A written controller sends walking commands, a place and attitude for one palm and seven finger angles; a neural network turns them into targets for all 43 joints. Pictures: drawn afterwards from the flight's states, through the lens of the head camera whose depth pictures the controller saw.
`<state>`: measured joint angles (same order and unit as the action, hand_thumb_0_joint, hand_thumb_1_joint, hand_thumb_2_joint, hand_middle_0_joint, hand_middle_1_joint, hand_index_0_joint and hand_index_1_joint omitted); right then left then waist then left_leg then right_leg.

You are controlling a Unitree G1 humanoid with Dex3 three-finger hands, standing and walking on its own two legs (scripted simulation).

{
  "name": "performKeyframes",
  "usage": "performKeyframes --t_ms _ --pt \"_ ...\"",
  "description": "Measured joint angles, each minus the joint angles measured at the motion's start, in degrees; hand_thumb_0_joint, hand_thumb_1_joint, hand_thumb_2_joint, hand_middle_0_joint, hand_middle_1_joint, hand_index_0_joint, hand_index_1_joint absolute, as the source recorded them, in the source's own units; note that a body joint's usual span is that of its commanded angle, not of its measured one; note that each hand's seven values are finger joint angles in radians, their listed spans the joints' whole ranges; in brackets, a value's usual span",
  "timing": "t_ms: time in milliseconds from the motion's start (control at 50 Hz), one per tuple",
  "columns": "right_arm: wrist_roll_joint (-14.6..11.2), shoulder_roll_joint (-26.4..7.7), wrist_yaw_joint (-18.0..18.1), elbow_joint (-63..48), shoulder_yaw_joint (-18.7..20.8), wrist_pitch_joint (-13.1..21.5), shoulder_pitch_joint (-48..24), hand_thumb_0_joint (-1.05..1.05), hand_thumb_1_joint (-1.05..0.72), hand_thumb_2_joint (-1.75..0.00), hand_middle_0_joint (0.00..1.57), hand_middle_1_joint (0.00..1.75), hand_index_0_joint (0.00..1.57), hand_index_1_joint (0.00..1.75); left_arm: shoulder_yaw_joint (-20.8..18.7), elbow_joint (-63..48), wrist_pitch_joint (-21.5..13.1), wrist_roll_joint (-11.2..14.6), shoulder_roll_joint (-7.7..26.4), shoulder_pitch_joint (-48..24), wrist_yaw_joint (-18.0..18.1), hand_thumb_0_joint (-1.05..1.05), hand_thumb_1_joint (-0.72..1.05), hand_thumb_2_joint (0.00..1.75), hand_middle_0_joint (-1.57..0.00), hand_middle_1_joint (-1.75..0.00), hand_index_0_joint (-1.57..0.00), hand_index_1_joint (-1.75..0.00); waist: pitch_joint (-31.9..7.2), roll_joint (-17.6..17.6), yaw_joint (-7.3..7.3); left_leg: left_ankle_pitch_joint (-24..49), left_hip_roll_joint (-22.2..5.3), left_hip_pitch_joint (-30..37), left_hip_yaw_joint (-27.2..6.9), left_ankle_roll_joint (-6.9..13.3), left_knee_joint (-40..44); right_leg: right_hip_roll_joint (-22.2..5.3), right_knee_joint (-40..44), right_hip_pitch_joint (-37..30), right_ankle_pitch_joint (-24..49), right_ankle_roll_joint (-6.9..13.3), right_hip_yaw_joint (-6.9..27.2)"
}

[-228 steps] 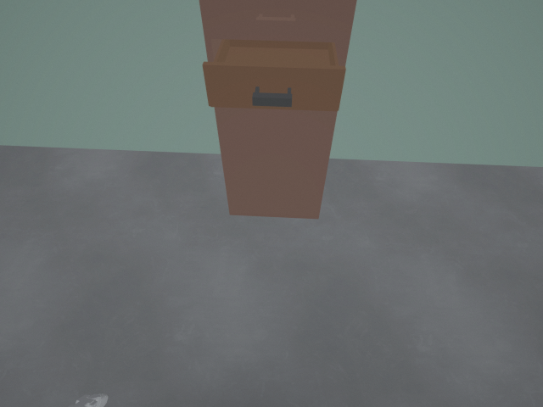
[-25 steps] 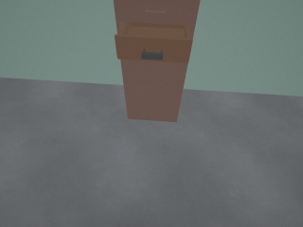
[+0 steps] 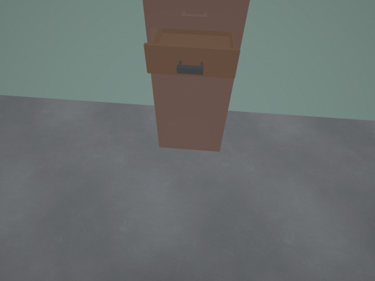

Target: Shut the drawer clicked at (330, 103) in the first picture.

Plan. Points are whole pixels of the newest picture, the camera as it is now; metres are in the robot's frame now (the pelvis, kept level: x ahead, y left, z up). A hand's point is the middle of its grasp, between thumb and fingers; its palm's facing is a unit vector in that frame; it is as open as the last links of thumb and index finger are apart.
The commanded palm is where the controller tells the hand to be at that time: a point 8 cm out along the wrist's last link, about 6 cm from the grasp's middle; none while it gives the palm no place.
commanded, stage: look at it before walking up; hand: left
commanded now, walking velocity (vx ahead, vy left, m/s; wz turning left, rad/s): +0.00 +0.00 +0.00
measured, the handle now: (190, 66) +0.90 +0.05 -0.01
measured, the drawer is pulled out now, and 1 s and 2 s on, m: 0.16 0.16 0.16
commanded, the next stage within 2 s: take the last steps up to it in 0.28 s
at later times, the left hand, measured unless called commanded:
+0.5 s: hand out of the picture +0.08 +0.24 -0.16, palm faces -0.01 -0.94 -0.33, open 7.4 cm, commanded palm none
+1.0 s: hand out of the picture -0.02 +0.13 -0.18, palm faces +0.06 -0.99 -0.10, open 7.4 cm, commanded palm none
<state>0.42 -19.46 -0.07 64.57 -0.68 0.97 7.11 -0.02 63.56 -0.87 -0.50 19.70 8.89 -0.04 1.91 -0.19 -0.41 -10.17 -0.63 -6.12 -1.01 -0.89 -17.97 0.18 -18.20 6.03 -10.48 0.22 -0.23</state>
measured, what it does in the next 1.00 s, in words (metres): walks ahead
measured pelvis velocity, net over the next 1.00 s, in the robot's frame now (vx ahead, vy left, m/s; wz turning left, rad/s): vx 0.14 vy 0.00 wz -0.04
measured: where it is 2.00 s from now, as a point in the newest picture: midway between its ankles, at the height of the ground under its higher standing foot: (210, 243)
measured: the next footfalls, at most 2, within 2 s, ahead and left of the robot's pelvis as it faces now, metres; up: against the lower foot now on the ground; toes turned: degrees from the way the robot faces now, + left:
left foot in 1.02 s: +0.24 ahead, +0.09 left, +0.00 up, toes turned +6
right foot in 1.52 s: +0.45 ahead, -0.21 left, +0.00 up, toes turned -14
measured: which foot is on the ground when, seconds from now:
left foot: down 0.00-0.74, up 0.76-1.00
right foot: down 0.00-1.00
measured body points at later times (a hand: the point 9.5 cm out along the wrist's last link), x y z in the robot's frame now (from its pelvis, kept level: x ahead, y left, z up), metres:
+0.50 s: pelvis +0.01 +0.00 +0.00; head +0.01 +0.00 +0.45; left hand +0.08 +0.29 -0.14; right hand +0.08 -0.29 -0.14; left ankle +0.00 +0.13 -0.75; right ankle -0.01 -0.12 -0.75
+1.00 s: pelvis +0.14 +0.00 -0.03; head +0.17 +0.03 +0.42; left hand -0.02 +0.19 -0.17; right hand +0.19 -0.24 -0.17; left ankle +0.19 +0.09 -0.75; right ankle +0.00 -0.11 -0.75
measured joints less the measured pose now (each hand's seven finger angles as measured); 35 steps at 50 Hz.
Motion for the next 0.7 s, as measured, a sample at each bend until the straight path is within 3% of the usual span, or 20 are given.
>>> performKeyframes --t_ms 460,700 --pt "0.14 0.43 0.27 0.14 -0.19 0.05 0.05 0.0 -0.9 -0.9 0.2 0.3 0.2 0.3 0.01 -0.35 -0.12 0.15 -0.23 -0.76 0.39 0.0 0.9 0.9 -0.2 -0.3 -0.2 -0.3 -0.41 -0.04 0.34 -0.43 -0.17 0.44 0.09 -0.17 0.44 0.15 0.47 -0.41 -0.37 0.05 0.09" --pt "0.68 8.01 0.15 0.68 0.9 -0.35 7.75 0.0 -0.9 -0.9 0.2 0.3 0.2 0.3 -0.78 0.87 0.57 -0.61 -6.15 8.59 -0.77 0.0 0.91 0.9 -0.2 -0.3 -0.2 -0.3 -2.55 -0.97 0.3 -10.01 -1.44 -2.27 1.39 -0.97 -10.62 1.48 -12.74 3.9 -10.42 1.53 1.24"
